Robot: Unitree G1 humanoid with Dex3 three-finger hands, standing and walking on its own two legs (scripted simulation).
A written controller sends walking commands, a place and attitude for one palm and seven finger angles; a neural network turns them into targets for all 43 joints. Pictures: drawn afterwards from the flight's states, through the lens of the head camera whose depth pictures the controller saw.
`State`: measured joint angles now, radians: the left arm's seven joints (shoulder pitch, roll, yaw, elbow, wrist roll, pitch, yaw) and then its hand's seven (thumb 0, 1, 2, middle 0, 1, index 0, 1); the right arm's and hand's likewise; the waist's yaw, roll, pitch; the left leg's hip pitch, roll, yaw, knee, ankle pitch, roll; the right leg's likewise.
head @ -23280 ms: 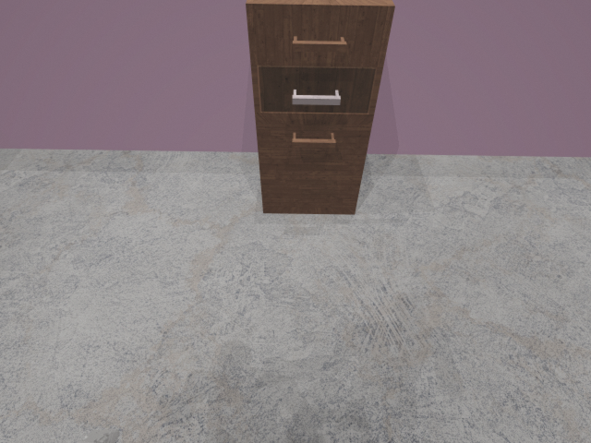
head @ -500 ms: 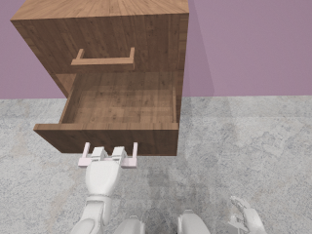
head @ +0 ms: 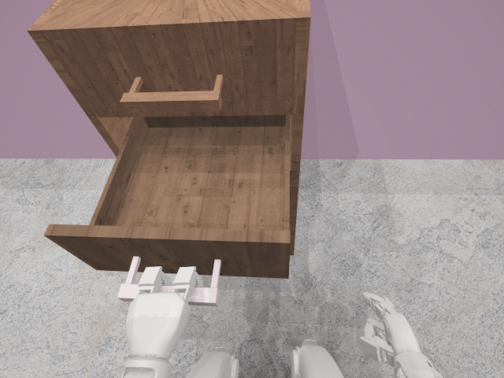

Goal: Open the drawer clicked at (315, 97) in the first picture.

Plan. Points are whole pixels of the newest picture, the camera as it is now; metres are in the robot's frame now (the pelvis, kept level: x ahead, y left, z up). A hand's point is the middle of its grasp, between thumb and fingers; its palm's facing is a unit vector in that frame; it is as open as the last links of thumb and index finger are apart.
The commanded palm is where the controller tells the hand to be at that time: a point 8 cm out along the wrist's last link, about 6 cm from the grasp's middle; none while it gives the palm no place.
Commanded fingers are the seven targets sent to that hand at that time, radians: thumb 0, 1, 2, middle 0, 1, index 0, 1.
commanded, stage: pull the drawer open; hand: left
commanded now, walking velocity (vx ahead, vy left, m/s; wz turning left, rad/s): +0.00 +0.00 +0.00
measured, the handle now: (172, 280) +0.28 +0.16 -0.03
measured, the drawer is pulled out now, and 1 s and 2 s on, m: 0.26 0.30 0.30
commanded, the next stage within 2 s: open the thumb to release the handle in 0.66 s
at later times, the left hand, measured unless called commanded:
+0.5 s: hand (169, 349) +0.18 +0.15 -0.05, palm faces -0.07 -0.14 -0.99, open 6.1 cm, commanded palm +0.13 +0.16 -0.01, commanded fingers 0.00 0.90 0.90 -0.40 -1.35 -0.40 -1.35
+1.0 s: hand (161, 344) +0.19 +0.16 -0.05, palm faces -0.05 -0.12 -0.99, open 7.0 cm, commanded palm +0.15 +0.17 -0.01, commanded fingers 0.00 -0.01 0.51 -0.34 -1.25 -0.34 -1.25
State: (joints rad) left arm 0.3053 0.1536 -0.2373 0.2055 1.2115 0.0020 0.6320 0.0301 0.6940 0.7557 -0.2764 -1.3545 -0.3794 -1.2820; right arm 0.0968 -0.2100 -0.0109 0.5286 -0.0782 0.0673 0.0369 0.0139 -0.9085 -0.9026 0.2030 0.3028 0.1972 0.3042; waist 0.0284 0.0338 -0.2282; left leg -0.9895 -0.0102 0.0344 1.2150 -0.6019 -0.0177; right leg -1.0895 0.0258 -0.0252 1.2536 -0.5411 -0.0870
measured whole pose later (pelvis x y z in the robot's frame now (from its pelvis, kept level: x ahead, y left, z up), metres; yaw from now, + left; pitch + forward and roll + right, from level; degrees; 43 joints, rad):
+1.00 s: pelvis -0.01 -0.01 -0.01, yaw +2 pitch +23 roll +4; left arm 0.38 0.20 -0.18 0.11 1.15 -0.04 0.62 0.00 0.50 0.72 -0.33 -1.32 -0.38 -1.30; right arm 0.11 -0.23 -0.01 0.53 -0.08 0.04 0.01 0.02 -0.91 -0.90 0.20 0.30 0.20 0.30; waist 0.05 0.05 -0.23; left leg -1.07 -0.02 0.01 1.27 -0.60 -0.04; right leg -1.17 0.02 -0.05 1.32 -0.55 -0.11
